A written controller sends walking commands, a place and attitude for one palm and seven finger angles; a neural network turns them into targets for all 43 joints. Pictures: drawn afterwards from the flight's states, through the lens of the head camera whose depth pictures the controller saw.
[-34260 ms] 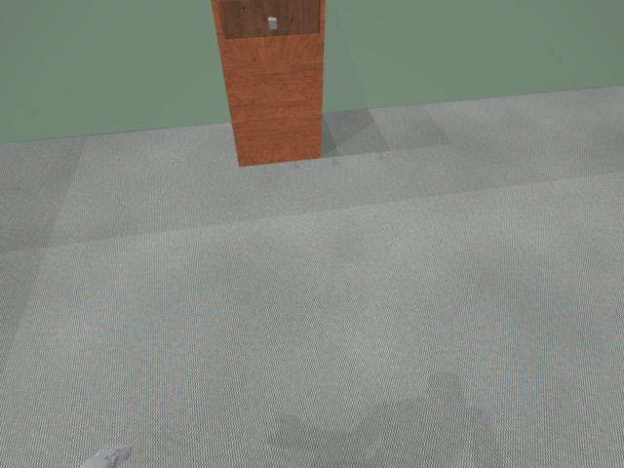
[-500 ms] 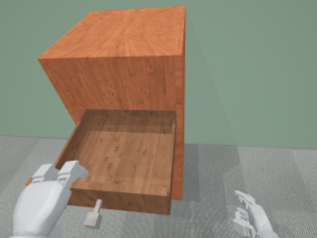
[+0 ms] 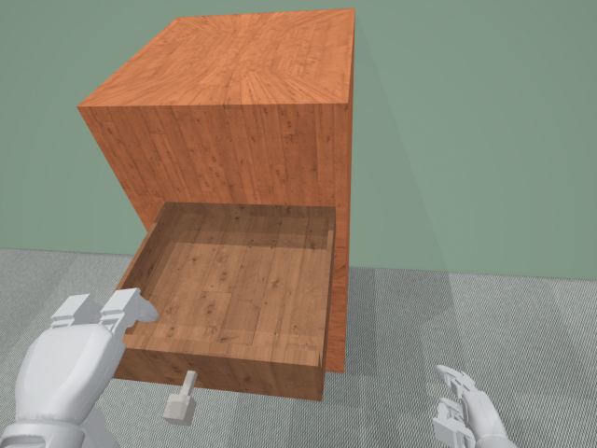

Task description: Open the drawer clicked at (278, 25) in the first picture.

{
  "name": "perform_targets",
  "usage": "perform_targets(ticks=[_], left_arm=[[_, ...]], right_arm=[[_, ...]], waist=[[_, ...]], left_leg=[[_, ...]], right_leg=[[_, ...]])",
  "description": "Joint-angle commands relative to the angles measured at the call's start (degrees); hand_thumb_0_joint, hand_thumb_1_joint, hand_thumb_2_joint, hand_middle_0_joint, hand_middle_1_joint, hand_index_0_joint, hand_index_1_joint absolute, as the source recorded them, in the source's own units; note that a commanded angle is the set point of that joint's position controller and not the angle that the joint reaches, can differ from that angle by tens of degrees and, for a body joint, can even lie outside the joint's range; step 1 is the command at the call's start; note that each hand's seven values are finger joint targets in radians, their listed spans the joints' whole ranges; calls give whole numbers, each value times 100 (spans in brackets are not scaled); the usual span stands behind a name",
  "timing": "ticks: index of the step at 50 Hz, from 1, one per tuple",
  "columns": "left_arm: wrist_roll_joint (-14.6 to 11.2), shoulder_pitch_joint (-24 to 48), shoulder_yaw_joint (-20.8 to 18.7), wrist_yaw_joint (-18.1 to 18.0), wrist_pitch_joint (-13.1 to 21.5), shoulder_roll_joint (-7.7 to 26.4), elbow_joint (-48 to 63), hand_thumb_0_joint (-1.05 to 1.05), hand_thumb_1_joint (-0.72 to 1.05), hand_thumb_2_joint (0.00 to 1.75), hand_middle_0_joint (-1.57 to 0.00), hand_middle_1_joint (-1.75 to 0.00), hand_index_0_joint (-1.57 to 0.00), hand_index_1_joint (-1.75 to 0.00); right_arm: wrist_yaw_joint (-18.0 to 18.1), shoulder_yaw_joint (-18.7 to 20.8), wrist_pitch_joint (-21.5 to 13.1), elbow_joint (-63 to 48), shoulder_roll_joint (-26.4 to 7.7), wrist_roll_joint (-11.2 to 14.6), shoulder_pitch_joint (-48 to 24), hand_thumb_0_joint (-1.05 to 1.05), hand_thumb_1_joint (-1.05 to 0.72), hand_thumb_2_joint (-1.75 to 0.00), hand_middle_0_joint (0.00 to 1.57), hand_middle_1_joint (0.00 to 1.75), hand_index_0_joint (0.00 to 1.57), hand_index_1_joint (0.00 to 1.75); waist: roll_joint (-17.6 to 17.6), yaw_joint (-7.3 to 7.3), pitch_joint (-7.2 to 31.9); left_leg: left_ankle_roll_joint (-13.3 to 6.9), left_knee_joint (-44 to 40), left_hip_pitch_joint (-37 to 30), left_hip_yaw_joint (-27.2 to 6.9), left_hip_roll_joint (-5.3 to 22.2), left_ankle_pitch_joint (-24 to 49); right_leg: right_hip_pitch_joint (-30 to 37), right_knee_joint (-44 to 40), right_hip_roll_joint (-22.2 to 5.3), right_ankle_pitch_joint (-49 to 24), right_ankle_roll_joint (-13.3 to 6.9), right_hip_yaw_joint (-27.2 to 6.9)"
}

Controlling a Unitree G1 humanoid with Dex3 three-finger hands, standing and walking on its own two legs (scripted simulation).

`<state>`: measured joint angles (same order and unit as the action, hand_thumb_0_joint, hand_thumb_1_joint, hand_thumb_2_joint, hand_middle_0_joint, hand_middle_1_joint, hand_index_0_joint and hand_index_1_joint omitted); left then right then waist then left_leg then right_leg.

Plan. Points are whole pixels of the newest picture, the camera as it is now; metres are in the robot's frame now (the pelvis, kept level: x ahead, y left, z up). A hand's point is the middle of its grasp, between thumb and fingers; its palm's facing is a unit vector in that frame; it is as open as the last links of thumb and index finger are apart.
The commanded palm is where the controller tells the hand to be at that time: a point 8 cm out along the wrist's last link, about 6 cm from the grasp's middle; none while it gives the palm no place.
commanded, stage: draw the hand back to the body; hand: left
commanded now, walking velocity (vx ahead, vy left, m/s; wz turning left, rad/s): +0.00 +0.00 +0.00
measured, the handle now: (184, 397) +0.19 +0.22 -0.06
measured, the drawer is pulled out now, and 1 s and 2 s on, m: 0.30 0.30 0.30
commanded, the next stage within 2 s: step back with the hand held close in 1.26 s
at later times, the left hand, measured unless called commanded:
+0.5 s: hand (123, 339) +0.18 +0.22 +0.14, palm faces +0.35 -0.84 -0.40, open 13.2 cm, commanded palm +0.13 +0.26 +0.17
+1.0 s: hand (100, 314) +0.19 +0.24 +0.17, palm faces +0.42 -0.80 -0.43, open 9.1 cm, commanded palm +0.14 +0.27 +0.18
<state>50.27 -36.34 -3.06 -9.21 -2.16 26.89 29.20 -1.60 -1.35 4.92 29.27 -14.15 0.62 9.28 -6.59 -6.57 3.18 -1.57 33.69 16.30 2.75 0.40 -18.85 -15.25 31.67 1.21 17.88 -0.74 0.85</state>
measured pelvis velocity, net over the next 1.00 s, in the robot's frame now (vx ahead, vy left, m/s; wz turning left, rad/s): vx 0.02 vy -0.01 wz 0.04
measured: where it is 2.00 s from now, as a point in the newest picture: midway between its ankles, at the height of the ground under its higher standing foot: outside the picture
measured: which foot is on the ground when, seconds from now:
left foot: down 0.00-1.00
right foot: down 0.00-1.00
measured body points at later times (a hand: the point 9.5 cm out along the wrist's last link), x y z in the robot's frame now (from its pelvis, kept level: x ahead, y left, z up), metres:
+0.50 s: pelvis +0.02 +0.00 +0.01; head +0.00 -0.02 +0.46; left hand +0.16 +0.26 +0.16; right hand +0.21 -0.20 -0.07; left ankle -0.01 +0.10 -0.73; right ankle -0.01 -0.11 -0.73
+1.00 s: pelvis +0.02 -0.01 +0.01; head +0.02 -0.04 +0.46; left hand +0.17 +0.28 +0.19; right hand +0.23 -0.22 -0.07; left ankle -0.01 +0.10 -0.73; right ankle -0.01 -0.11 -0.73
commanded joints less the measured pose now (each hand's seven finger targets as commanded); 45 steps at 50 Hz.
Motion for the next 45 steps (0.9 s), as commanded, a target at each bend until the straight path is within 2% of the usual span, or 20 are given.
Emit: perform_targets(ticks=[1,3,7,10,12,13,14,15,16,17,19,22,23,27,33,36,37,41,43,45], left_arm=[[-58,323,-764,-41,78,1050,1092,0,-50,30,-30,-120,-30,-120],[-78,189,-834,-6,125,1083,1181,0,-50,30,-30,-120,-30,-120],[-155,95,-1088,-35,248,1181,1265,0,-50,30,-30,-120,-30,-120],[-166,102,-1191,-72,339,1246,1192,0,-50,30,-30,-120,-30,-120],[-204,30,-1346,-97,307,1286,1187,0,-50,30,-30,-120,-30,-120],[-188,55,-1334,-91,324,1315,1246,0,-50,30,-30,-120,-30,-120],[-4359,-85,-649,101,521,-1080,831,0,-47,32,-30,-118,-30,-118],[-4490,-27,-873,133,706,-457,757,0,-43,33,-29,-115,-29,-115],[-4509,-24,-1065,94,790,-298,746,0,-40,34,-29,-113,-29,-113],[-4807,-46,-1354,70,862,-104,887,0,-36,36,-29,-111,-29,-111],[-4914,453,-1382,15,1051,74,1511,0,-29,39,-29,-107,-29,-107],[-4987,614,-1408,-25,1089,104,1663,0,-18,43,-28,-100,-28,-100],[-5025,568,-1352,-17,1101,-17,1531,0,-15,45,-27,-98,-27,-98],[-5113,642,-1598,76,1095,65,1321,0,-1,51,-26,-88,-26,-88],[-5256,473,-1579,249,1117,-178,993,0,20,60,-25,-75,-25,-75],[-5278,494,-1718,254,1137,-26,1232,0,31,64,-24,-68,-24,-68],[-5275,497,-1812,244,1114,40,1196,0,34,66,-24,-66,-24,-66],[-5300,546,-1912,207,1109,129,1355,0,48,72,-23,-57,-23,-57],[-5301,654,-1960,188,1091,144,1253,0,55,75,-22,-52,-22,-52],[-5328,666,-1960,186,1047,105,1093,0,62,78,-22,-48,-22,-48]], right_arm=[[98,201,-343,-1089,-548,-4,-954,0,-90,-90,20,30,20,30],[101,187,-360,-1096,-555,-4,-915,0,-90,-90,20,30,20,30],[148,220,-363,-1106,-582,0,-1030,0,-90,-90,20,30,20,30],[144,257,-311,-1044,-597,-31,-903,0,-90,-90,20,30,20,30],[145,266,-320,-1054,-589,12,-1046,0,-90,-90,20,30,20,30],[134,267,-306,-1036,-586,-16,-885,0,-90,-90,20,30,20,30],[297,242,-721,-1132,-84,86,-424,0,-90,-90,20,30,20,30],[416,246,-965,-996,-293,97,-467,0,-90,-90,20,30,20,30],[488,230,-1067,-938,-263,92,-532,0,-90,-90,20,30,20,30],[592,208,-1120,-867,-267,62,-614,0,-90,-90,20,30,20,30],[709,177,-1369,-850,-282,-14,-493,0,-90,-90,20,30,20,30],[743,116,-1617,-635,-275,-70,-523,0,-90,-90,20,30,20,30],[733,86,-1648,-579,-244,-73,-446,0,-90,-90,20,30,20,30],[671,121,-1699,-437,-274,-81,-548,0,-90,-90,20,30,20,30],[583,208,-1577,-384,-316,-49,-656,0,-90,-90,20,30,20,30],[587,249,-1556,-408,-318,-47,-676,0,-90,-90,20,30,20,30],[592,254,-1545,-364,-330,-50,-729,0,-90,-90,20,30,20,30],[607,264,-1512,-374,-330,-42,-676,0,-90,-90,20,30,20,30],[625,259,-1488,-312,-329,-43,-675,0,-90,-90,20,30,20,30],[634,271,-1449,-314,-332,-23,-698,0,-90,-90,20,30,20,30]], waist=[[559,19,328],[337,-12,451],[291,-30,421],[414,-26,319],[213,-48,374],[264,-45,545],[607,601,-5],[865,465,52],[624,426,-53],[943,344,40],[692,334,352],[-76,307,17],[-97,322,-157],[-18,273,-275],[539,308,-42],[491,289,270],[268,274,286],[350,285,457],[226,305,296],[446,319,155]], left_leg=[[5,-482,-539,-275,134,1255],[13,-477,-604,-282,158,1387],[43,-426,-678,-323,146,1514],[43,-435,-624,-299,150,1577],[67,-455,-683,-330,153,1584],[50,-426,-717,-278,168,1727],[-72,-633,-1226,-374,367,1641],[-56,-735,-1161,-425,424,1604],[-39,-786,-1170,-385,387,1389],[-24,-905,-1122,-439,367,1426],[-11,-926,-1235,-366,311,1714],[54,-1005,-1130,-323,235,1824],[79,-1033,-1050,-325,220,1856],[136,-1120,-1012,-370,248,2118],[99,-1156,-1127,-308,281,2263],[71,-1123,-1263,-275,268,2392],[83,-1119,-1281,-253,244,2421],[76,-1106,-1378,-255,241,2588],[88,-1117,-1369,-238,229,2532],[71,-1140,-1363,-225,241,2389]], right_leg=[[-155,-724,-209,-1000,-62,-149],[-96,-709,-194,-1053,-89,-123],[-110,-759,-170,-1293,-118,-298],[-143,-744,-192,-1316,-101,-181],[-109,-757,-167,-1337,-134,-296],[-50,-702,-206,-1416,-108,-143],[255,-644,-137,-1181,-105,254],[262,-637,-172,-930,-73,250],[228,-743,-165,-761,-73,213],[384,-860,-186,-806,-61,267],[627,-885,-289,-1167,-48,220],[639,-1066,-332,-1274,-115,152],[622,-1087,-308,-1329,-125,213],[777,-1172,-308,-1565,-149,206],[906,-1198,-284,-1843,-81,236],[1021,-1175,-317,-2035,-64,193],[1041,-1210,-313,-2051,-81,152],[1111,-1178,-327,-2235,-60,157],[1034,-1239,-321,-2210,-63,158],[945,-1284,-307,-2144,-39,160]])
